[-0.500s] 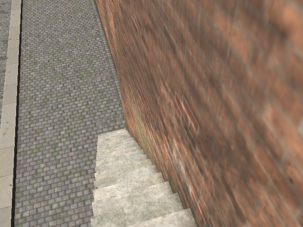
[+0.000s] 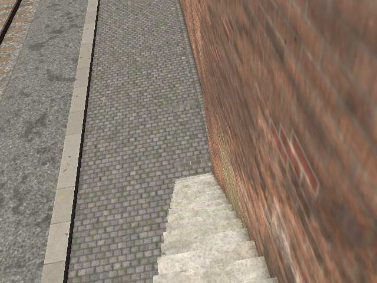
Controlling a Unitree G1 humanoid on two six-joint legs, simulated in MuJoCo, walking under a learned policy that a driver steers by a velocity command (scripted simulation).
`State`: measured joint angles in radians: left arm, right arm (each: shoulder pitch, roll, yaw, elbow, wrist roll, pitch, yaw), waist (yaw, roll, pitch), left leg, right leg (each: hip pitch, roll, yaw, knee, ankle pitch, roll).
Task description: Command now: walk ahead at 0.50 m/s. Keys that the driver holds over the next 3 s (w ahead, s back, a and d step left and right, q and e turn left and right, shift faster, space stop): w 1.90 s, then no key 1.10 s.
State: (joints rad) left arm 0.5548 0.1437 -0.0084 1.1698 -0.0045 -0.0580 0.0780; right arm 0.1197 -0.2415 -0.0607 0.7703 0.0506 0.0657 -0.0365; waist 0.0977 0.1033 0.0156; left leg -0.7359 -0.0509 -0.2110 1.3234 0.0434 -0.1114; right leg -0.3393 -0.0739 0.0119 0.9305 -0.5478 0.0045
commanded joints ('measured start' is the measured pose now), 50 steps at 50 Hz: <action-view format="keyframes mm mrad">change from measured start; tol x64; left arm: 1 -49 224 56 -100 -33 -54 35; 50 -58 211 48 -115 -37 -34 47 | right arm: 1 -28 -108 -39 -60 -5 -12 29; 15 674 -208 -33 382 -62 -95 138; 50 44 -97 -32 -31 -31 -29 49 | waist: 1 -33 -263 116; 50 -59 -170 41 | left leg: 1 -44 49 -90 -157 237 -18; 12 854 254 71 -1184 297 180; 14 1063 342 42 -550 1574 180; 16 795 432 -240 -759 589 336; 30 352 186 -37 -680 -486 253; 36 347 -44 47 395 -177 117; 38 -107 -155 61 826 -979 71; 50 49 51 -36 -397 449 11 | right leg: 1 -96 -224 338 -228 88 -202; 9 -303 -125 70 169 96 -112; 13 -869 195 56 1516 -467 52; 28 -406 19 96 -448 1104 1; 38 594 -236 140 -300 1671 -169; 50 -44 -147 163 -151 242 -170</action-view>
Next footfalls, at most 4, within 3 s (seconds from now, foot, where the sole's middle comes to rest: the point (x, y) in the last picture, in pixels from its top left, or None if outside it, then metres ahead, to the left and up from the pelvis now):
0.24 left None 0.16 0.24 -0.94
0.74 right None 0.45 -0.02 -1.16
1.18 left None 0.60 0.32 -1.37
1.66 right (241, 280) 0.90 0.02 -1.59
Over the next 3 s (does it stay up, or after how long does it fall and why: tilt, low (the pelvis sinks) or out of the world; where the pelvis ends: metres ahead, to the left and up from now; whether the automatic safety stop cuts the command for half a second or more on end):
stays up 1.07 0.32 -1.02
